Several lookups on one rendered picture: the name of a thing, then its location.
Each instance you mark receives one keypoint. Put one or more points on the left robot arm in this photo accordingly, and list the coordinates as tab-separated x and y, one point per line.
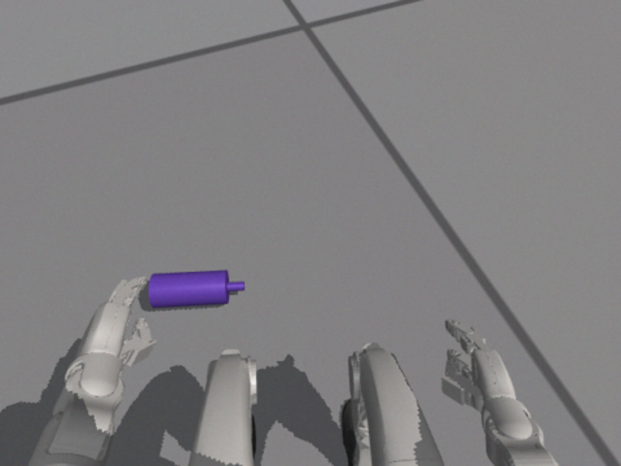
81	431

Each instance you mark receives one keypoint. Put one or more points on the left robot hand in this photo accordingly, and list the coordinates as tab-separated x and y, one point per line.
106	330

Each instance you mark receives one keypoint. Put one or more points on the bottle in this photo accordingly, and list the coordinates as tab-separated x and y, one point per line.
191	289

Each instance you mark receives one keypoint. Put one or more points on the right robot arm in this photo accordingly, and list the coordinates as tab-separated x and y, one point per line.
512	437

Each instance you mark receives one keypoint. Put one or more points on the right robot hand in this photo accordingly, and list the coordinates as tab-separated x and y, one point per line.
484	376

